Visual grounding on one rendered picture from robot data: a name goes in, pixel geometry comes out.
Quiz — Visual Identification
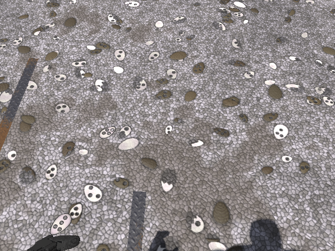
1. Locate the left robot hand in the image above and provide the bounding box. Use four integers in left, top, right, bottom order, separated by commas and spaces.
27, 235, 80, 251

